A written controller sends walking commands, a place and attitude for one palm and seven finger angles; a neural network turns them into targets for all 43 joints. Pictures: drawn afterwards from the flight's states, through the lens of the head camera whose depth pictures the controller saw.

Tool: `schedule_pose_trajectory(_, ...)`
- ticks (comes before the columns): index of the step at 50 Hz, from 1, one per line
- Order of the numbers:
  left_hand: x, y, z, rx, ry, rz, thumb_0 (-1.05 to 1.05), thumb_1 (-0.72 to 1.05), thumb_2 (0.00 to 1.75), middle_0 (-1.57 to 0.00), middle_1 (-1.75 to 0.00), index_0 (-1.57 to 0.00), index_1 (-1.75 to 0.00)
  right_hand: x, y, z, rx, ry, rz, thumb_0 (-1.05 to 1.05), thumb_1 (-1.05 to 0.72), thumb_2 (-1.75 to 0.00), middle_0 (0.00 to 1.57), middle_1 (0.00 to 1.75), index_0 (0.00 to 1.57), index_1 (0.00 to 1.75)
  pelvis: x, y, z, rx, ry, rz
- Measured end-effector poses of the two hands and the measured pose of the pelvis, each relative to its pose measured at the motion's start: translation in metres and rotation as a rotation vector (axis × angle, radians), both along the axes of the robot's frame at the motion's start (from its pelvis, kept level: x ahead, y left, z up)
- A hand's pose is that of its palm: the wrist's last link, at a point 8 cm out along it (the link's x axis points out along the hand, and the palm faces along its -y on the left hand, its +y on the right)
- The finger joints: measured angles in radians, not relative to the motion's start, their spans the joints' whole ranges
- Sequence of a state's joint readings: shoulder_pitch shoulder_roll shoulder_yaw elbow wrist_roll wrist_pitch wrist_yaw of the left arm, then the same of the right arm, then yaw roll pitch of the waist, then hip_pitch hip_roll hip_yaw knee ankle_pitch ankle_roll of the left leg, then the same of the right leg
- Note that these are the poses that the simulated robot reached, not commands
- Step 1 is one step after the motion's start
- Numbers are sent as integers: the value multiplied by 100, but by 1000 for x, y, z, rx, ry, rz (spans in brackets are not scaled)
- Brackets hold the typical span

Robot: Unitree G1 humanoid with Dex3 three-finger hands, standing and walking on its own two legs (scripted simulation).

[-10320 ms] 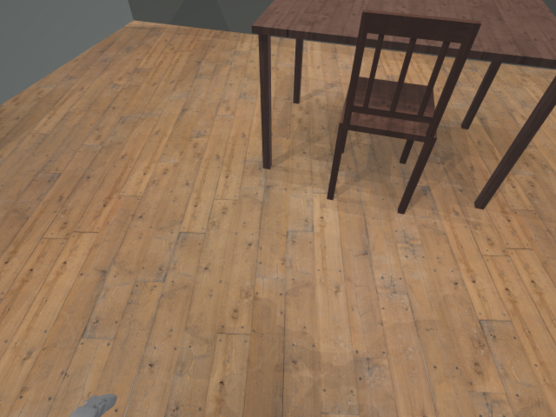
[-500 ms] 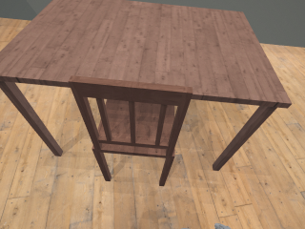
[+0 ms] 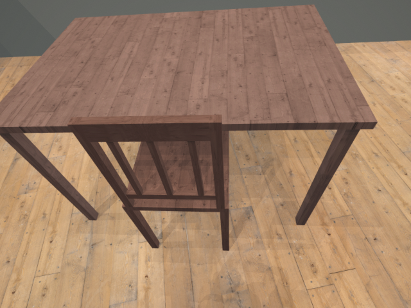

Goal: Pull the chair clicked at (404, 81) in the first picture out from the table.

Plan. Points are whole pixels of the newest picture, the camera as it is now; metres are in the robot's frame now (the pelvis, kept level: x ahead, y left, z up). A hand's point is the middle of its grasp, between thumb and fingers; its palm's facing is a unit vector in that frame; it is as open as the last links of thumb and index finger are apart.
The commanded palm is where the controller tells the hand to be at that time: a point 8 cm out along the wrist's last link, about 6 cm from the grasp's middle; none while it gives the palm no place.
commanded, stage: come to a stop and stand still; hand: left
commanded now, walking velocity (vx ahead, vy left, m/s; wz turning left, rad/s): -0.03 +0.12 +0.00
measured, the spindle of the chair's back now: (161, 169) +0.49 +0.17 -0.11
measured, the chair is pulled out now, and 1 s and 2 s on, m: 0.00 0.00 0.00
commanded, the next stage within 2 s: look again from close up in 0.06 s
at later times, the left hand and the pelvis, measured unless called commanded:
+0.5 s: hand out of the picture +0.02 +0.29 -0.19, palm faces +0.04 -0.97 -0.24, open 7.4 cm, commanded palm none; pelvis -0.01 +0.10 -0.02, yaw -1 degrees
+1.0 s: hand out of the picture +0.00 +0.27 -0.19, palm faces -0.03 -0.98 -0.20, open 7.4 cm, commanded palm none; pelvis -0.01 +0.09 -0.01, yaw -1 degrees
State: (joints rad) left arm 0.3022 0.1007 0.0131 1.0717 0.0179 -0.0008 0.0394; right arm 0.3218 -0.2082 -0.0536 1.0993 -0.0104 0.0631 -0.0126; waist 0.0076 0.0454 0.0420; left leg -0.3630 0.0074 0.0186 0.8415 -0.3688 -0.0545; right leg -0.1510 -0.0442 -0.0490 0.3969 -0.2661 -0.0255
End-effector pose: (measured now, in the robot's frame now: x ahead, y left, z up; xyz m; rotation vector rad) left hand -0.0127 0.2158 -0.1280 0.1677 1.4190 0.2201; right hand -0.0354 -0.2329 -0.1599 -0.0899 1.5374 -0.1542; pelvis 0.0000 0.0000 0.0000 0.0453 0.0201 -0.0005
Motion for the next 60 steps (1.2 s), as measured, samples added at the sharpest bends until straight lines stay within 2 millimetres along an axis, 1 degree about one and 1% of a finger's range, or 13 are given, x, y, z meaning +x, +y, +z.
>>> schedule_pose_trajectory(2, -4, 5, 0, 9, 8, 19, 1, 92, 90, -20, -30, -20, -30, 7, 1, 0, -7, 8, 21, 0, -91, -90, 20, 30, 19, 30, 0, 3, -1, 1, 4, 8)
schedule_pose_trajectory(5, -13, 16, -2, 20, 30, 41, 0, 91, 90, -20, -30, -20, -30, 31, 6, 0, -22, -27, 50, 1, -91, -90, 20, 30, 19, 30, -1, 11, -2, 2, 7, 12)
schedule_pose_trajectory(11, -24, 52, -18, 13, 42, 27, 0, 91, 90, -20, -30, -20, -30, 105, 31, 5, -57, -274, 100, 1, -91, -90, 20, 30, 19, 30, -1, 40, -14, -34, 4, 5)
schedule_pose_trajectory(15, -15, 85, -34, 16, -10, 28, 0, 91, 90, -20, -30, -20, -30, 142, 59, 11, -78, -421, 146, 0, -91, -90, 20, 30, 19, 30, -1, 64, -24, -51, -27, 11)
schedule_pose_trajectory(18, -1, 103, -36, 21, -67, 15, 0, 91, 90, -20, -30, -20, -30, 155, 81, 18, -73, -483, 169, 0, -91, -90, 20, 30, 19, 30, -2, 77, -25, -57, -48, 1)
schedule_pose_trajectory(20, 8, 112, -35, 19, -100, -1, 0, 91, 90, -20, -30, -20, -30, 157, 95, 21, -63, -506, 175, 0, -91, -90, 20, 30, 19, 30, -5, 85, -24, -61, -55, -2)
schedule_pose_trajectory(24, 19, 124, -31, 5, -137, -41, 0, 91, 90, -20, -30, -20, -30, 146, 116, 23, -39, -501, 170, 0, -91, -90, 20, 30, 20, 30, -11, 97, -21, -63, -48, -11)
schedule_pose_trajectory(29, 24, 132, -28, -10, -132, -79, 0, 91, 90, -20, -30, -20, -30, 107, 124, 17, -36, -413, 136, 0, -91, -90, 20, 30, 20, 30, -16, 107, -17, -56, -32, -19)
schedule_pose_trajectory(38, 18, 131, -29, -26, -71, -97, 0, 91, 90, -20, -30, -20, -30, 33, 99, 15, -111, -212, 61, -1, -93, -90, 20, 30, 20, 30, -16, 111, -14, -48, -25, -25)
schedule_pose_trajectory(43, 13, 123, -29, -30, -51, -92, 0, 91, 90, -20, -30, -20, -30, 5, 95, 12, -104, -134, 40, 0, -92, -90, 20, 30, 20, 30, -15, 104, -13, -45, -36, -25)
schedule_pose_trajectory(49, 8, 105, -29, -41, -40, -90, 0, 91, 90, -20, -30, -20, -30, -3, 97, 8, -64, -116, 26, 0, -91, -90, 20, 30, 20, 30, -15, 93, -12, -43, -43, -25)
schedule_pose_trajectory(55, 2, 85, -28, -53, -31, -81, 0, 91, 90, -20, -30, -20, -30, 10, 95, 4, -27, -146, 27, 0, -91, -90, 20, 30, 20, 30, -15, 81, -11, -40, -41, -24)
schedule_pose_trajectory(60, -4, 69, -27, -61, -24, -67, 0, 91, 90, -20, -30, -20, -30, 20, 81, 4, -36, -162, 35, 1, -93, -90, 20, 30, 20, 30, -13, 70, -11, -39, -40, -21)
